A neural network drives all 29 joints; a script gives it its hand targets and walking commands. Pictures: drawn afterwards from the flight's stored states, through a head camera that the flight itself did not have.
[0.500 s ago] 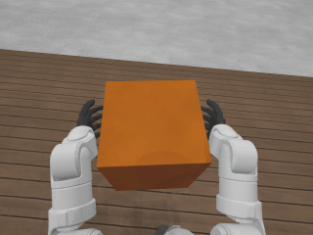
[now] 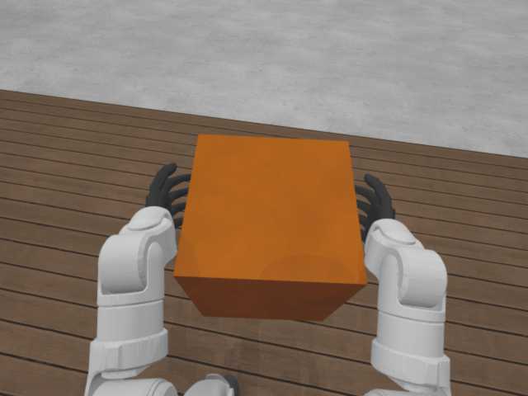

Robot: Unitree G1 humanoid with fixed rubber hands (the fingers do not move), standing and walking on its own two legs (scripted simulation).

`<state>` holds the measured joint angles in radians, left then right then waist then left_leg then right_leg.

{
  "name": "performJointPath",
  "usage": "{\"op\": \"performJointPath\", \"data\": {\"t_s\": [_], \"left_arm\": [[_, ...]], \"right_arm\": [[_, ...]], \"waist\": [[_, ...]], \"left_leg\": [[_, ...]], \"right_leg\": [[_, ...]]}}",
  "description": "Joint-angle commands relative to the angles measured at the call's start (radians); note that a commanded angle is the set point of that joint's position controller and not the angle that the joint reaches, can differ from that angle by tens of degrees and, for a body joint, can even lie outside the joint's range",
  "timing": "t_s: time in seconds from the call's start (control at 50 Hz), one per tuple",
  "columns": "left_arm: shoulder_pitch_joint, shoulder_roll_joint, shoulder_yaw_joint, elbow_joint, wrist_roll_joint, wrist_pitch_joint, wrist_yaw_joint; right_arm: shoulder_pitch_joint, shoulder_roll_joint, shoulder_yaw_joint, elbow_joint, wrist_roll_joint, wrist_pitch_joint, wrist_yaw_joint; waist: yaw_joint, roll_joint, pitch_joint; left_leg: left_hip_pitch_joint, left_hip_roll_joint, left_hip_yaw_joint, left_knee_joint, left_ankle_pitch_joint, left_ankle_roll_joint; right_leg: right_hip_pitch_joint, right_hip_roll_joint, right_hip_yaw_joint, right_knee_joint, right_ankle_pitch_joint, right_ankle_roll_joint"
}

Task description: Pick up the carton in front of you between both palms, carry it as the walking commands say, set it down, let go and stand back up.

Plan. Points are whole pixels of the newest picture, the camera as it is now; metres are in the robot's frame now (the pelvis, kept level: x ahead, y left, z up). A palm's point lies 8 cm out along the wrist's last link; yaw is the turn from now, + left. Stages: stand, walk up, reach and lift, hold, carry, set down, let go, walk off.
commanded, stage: carry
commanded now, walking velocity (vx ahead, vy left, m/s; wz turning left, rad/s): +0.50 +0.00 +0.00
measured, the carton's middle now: (267, 238) +0.35 +0.01 +0.04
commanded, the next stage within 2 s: none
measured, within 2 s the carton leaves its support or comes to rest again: neither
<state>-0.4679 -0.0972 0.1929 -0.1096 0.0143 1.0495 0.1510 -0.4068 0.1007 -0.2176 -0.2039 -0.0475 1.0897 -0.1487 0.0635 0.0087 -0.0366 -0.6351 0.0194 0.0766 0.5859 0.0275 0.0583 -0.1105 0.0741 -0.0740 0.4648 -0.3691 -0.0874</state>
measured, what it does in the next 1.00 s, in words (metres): goes down: left foot, then right foot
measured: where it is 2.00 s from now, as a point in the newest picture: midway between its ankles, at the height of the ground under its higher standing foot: (265, 190)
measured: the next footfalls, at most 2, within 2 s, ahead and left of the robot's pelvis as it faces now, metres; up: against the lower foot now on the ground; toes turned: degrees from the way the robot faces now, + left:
left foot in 0.08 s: +0.22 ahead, +0.07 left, -0.02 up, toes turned +3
right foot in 0.60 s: +0.54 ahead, -0.06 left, -0.05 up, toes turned -3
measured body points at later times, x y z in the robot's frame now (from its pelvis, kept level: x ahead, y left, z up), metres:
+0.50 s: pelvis +0.30 +0.02 -0.02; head +0.33 +0.03 +0.43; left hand +0.66 +0.16 +0.08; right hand +0.65 -0.14 +0.09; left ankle +0.18 +0.07 -0.75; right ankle +0.45 -0.11 -0.72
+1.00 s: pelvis +0.61 -0.01 -0.05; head +0.64 -0.01 +0.40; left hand +0.95 +0.16 +0.05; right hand +0.95 -0.15 +0.04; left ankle +0.74 +0.13 -0.74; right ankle +0.51 -0.06 -0.78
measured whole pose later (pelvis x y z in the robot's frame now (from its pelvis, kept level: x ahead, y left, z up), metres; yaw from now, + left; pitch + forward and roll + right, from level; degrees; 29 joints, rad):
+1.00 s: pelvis +0.61 -0.01 -0.05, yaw +0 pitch +5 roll +1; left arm -0.45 -0.10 0.20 -0.09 0.01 1.03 0.15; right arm -0.40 0.11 -0.21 -0.17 -0.05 1.07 -0.15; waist 0.06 0.00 -0.03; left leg -0.69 0.05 0.04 0.74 -0.06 0.04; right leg -0.18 0.07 -0.08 0.47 -0.31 -0.09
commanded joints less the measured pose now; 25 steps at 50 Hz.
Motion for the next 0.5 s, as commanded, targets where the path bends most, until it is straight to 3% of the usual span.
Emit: {"op": "performJointPath", "data": {"t_s": [0.0, 0.02, 0.04, 0.06, 0.08, 0.1, 0.12, 0.14, 0.16, 0.22, 0.26, 0.34, 0.42, 0.48], "left_arm": [[-0.498, -0.779, -0.674, -0.05, -0.284, 0.041, -0.119], [-0.504, -0.775, -0.667, -0.042, -0.278, 0.049, -0.117], [-0.523, -0.768, -0.664, -0.03, -0.27, 0.055, -0.114], [-0.539, -0.759, -0.655, -0.022, -0.265, 0.061, -0.112], [-0.546, -0.772, -0.651, 0.004, -0.268, 0.072, -0.109], [-0.542, -0.763, -0.644, -0.002, -0.266, 0.076, -0.103], [-0.571, -0.791, -0.637, -0.014, -0.258, 0.076, -0.099], [-0.592, -0.823, -0.623, -0.023, -0.249, 0.071, -0.096], [-0.598, -0.848, -0.612, -0.027, -0.236, 0.064, -0.095], [-0.585, -0.886, -0.616, -0.025, -0.203, 0.039, -0.1], [-0.562, -0.884, -0.629, -0.024, -0.191, 0.026, -0.099], [-0.545, -0.852, -0.657, -0.059, -0.195, 0.018, -0.093], [-0.539, -0.809, -0.665, -0.079, -0.207, 0.034, -0.09], [-0.518, -0.776, -0.647, -0.057, -0.199, 0.055, -0.092]], "right_arm": [[-0.572, 0.719, 0.67, -0.006, 0.233, 0.01, 0.084], [-0.553, 0.705, 0.651, 0.016, 0.224, 0.017, 0.082], [-0.537, 0.692, 0.629, 0.031, 0.212, 0.022, 0.081], [-0.512, 0.673, 0.603, 0.043, 0.201, 0.028, 0.081], [-0.547, 0.637, 0.58, 0.072, 0.19, 0.032, 0.074], [-0.535, 0.666, 0.6, 0.09, 0.213, 0.034, 0.073], [-0.552, 0.72, 0.614, 0.073, 0.241, 0.03, 0.082], [-0.619, 0.778, 0.644, 0.04, 0.273, 0.025, 0.095], [-0.68, 0.832, 0.677, 0.016, 0.307, 0.017, 0.108], [-0.77, 0.909, 0.733, -0.009, 0.367, -0.012, 0.136], [-0.752, 0.908, 0.742, -0.008, 0.373, -0.024, 0.141], [-0.693, 0.864, 0.735, -0.01, 0.362, -0.029, 0.136], [-0.63, 0.807, 0.708, 0.006, 0.335, -0.014, 0.125], [-0.585, 0.773, 0.684, 0.044, 0.306, 0.0, 0.12]], "waist": [[0.001, -0.142, -0.332], [-0.042, -0.122, -0.368], [-0.095, -0.073, -0.415], [-0.103, 0.029, -0.468], [-0.12, 0.236, -0.537], [-0.145, 0.252, -0.555], [-0.139, 0.183, -0.49], [-0.128, 0.078, -0.448], [-0.108, 0.035, -0.403], [-0.087, 0.047, -0.399], [-0.1, 0.066, -0.401], [-0.123, 0.087, -0.395], [-0.15, 0.094, -0.347], [-0.168, 0.102, -0.31]], "left_leg": [[0.184, -0.072, 0.079, -0.152, 0.096, 0.036], [0.328, -0.085, 0.095, -0.193, 0.113, 0.041], [0.509, -0.041, 0.073, -0.195, 0.144, 0.041], [0.731, 0.137, -0.136, -0.062, 0.362, 0.042], [0.984, 0.372, -0.519, -0.018, 0.488, 0.231], [0.995, 0.384, -0.677, -0.111, 0.137, 0.312], [0.917, 0.325, -0.62, -0.152, 0.014, 0.28], [0.826, 0.291, -0.54, -0.168, 0.003, 0.239], [0.721, 0.266, -0.461, -0.192, 0.047, 0.206], [0.601, 0.231, -0.354, -0.228, 0.057, 0.179], [0.648, 0.223, -0.309, -0.218, 0.166, 0.18], [0.75, 0.189, -0.221, -0.18, 0.386, 0.143], [0.781, 0.12, -0.141, -0.153, 0.459, 0.115], [0.803, 0.099, -0.117, -0.121, 0.437, 0.107]], "right_leg": [[0.221, -0.196, 0.084, 0.097, 0.938, -0.041], [0.183, -0.185, 0.043, 0.214, 0.953, -0.015], [0.083, -0.155, 0.002, 0.373, 0.798, 0.013], [-0.141, -0.127, -0.003, 0.562, 0.393, 0.037], [-0.468, 0.01, 0.036, 0.821, -0.171, 0.082], [-0.619, 0.008, 0.096, 0.974, -0.221, 0.066], [-0.679, -0.034, 0.117, 0.966, -0.167, 0.037], [-0.665, -0.068, 0.117, 0.907, -0.099, 0.03], [-0.628, -0.094, 0.109, 0.826, -0.053, 0.037], [-0.541, -0.111, 0.082, 0.691, -0.007, 0.057], [-0.589, -0.116, 0.065, 0.602, 0.042, 0.065], [-0.666, -0.114, 0.036, 0.446, 0.195, 0.064], [-0.631, -0.071, -0.017, 0.233, 0.372, 0.049], [-0.559, -0.042, -0.053, 0.053, 0.472, 0.03]]}}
